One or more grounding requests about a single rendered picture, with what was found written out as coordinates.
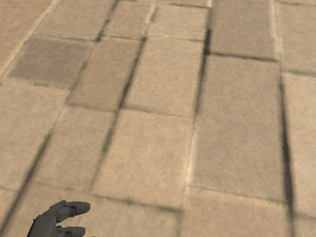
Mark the robot left hand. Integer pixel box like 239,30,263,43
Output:
27,200,96,237

